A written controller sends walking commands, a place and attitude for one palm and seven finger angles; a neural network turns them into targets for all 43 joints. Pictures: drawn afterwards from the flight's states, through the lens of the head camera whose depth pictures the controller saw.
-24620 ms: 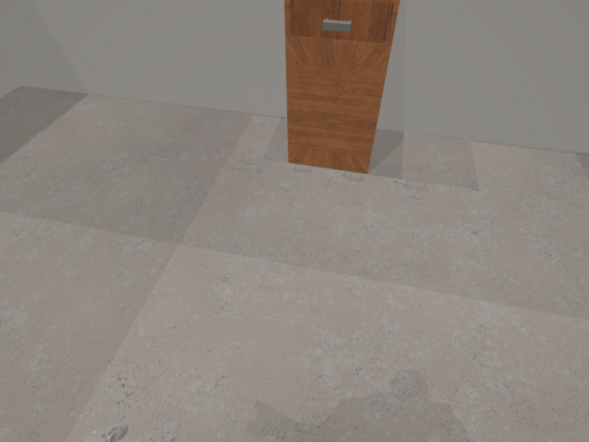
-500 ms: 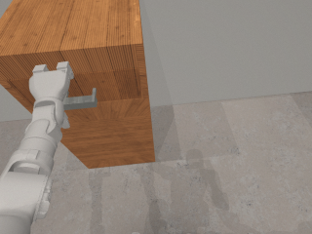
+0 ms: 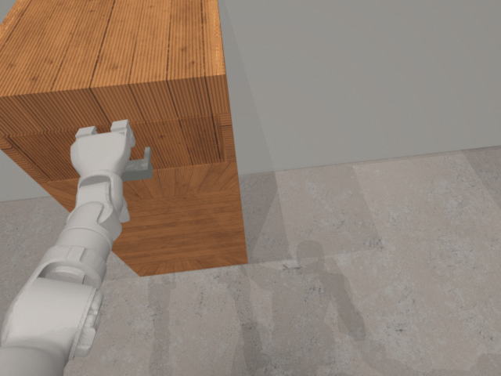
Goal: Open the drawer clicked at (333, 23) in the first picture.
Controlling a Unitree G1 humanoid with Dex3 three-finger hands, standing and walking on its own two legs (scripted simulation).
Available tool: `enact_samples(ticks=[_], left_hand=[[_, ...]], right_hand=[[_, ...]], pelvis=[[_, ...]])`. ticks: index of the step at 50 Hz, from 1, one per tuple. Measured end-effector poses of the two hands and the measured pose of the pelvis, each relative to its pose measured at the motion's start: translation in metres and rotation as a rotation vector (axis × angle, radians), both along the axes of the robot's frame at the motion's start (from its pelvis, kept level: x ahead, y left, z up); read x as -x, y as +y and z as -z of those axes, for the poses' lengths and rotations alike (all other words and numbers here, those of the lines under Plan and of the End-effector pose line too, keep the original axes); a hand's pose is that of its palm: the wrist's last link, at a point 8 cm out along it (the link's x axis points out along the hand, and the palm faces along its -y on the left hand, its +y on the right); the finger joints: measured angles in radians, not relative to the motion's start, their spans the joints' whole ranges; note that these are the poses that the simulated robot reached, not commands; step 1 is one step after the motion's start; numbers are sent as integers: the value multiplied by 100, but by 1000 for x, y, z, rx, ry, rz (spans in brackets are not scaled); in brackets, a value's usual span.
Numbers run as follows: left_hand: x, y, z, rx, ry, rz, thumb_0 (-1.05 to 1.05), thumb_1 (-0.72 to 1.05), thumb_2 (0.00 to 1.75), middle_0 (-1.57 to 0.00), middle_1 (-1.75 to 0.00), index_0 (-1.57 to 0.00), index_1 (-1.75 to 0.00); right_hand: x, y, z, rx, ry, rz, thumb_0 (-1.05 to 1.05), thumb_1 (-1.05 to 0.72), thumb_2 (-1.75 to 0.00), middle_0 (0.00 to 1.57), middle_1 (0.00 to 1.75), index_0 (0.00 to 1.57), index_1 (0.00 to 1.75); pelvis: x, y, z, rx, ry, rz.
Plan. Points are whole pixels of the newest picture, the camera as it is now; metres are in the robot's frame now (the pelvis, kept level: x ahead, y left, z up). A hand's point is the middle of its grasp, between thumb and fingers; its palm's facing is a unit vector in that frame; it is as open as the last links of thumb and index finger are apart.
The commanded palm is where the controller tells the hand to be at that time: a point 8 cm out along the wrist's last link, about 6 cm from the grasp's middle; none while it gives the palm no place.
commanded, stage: lower the fingers behind the handle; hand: left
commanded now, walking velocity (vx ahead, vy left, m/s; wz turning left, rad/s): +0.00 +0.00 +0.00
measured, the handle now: (123, 162) +0.51 +0.25 +0.00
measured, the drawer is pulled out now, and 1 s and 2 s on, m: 0.00 0.00 0.00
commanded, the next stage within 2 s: close the thumb around the handle in 1.34 s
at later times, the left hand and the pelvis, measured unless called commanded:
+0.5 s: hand (115, 183) +0.45 +0.25 +0.01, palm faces +0.01 +0.00 -1.00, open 13.8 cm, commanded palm +0.43 +0.24 +0.06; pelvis -0.01 +0.01 -0.01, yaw +1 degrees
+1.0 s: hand (124, 191) +0.45 +0.25 -0.02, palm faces -0.01 -0.02 -1.00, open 13.9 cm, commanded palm +0.43 +0.24 +0.03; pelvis -0.01 +0.01 -0.03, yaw +0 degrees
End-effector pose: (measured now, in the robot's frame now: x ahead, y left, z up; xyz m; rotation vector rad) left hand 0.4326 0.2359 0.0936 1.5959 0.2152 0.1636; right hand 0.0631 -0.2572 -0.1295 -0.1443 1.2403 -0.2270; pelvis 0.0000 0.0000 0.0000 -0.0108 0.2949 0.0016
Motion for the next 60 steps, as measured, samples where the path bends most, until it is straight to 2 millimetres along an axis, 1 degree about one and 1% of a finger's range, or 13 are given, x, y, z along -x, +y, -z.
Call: enact_samples(ticks=[3,5,8,11,17,23,29,34,41,45,49,55,60], left_hand=[[7,15,9,56,94,-60,0,-49,31,-34,-123,-32,-120],[10,19,8,77,118,-26,0,-49,30,-34,-122,-32,-120],[13,19,4,80,106,83,0,-49,30,-33,-121,-32,-120],[16,17,6,77,74,165,0,-49,30,-32,-121,-32,-120],[20,14,19,86,-17,188,-1,-49,30,-33,-123,-32,-120],[13,13,24,35,-55,119,-1,-49,30,-33,-125,-32,-120],[1,7,28,32,23,59,0,-49,30,-31,-123,-32,-120],[-3,6,39,73,87,71,0,-49,30,-31,-121,-31,-121],[3,12,53,66,61,150,0,-49,30,-30,-120,-31,-120],[4,13,57,71,3,156,0,-49,30,-29,-120,-31,-119],[1,12,61,55,-26,128,0,-49,30,-28,-120,-31,-119],[-6,8,60,50,8,74,0,-49,30,-29,-120,-32,-120],[-8,7,57,69,56,65,0,-49,30,-29,-120,-32,-120]], right_hand=[[4,4,-4,1,4,17,0,-90,-90,20,30,20,30],[7,3,-9,22,7,16,0,-90,-90,20,30,20,30],[11,-3,-13,63,19,7,0,-90,-90,20,30,21,30],[14,-11,-14,93,31,1,0,-90,-90,20,30,21,30],[20,-18,-7,108,48,-14,0,-90,-90,20,30,20,30],[26,-11,0,80,53,-12,0,-90,-90,20,30,20,30],[39,0,1,54,56,15,0,-90,-90,20,30,20,30],[55,3,-1,60,78,38,0,-90,-90,20,30,20,30],[71,-1,3,82,142,40,0,-90,-90,20,30,20,30],[70,-4,8,83,163,28,0,-90,-90,20,30,20,30],[63,-5,12,78,158,16,0,-90,-90,20,30,20,30],[47,-3,10,71,114,16,0,-90,-90,20,30,20,30],[39,-2,5,72,82,21,0,-90,-90,20,30,20,30]], pelvis=[[-2,-2,-3,-1,-17,-4],[-3,-3,-5,2,-27,-13],[-3,-3,-4,7,-30,-23],[-1,-2,-1,12,-21,-30],[5,4,8,17,14,-31],[11,6,13,20,34,-34],[14,6,12,21,34,-25],[13,6,12,20,38,-12],[10,7,18,25,69,-8],[9,8,23,28,87,-13],[9,9,26,31,97,-19],[8,8,23,31,91,-18],[5,7,19,28,77,-11]])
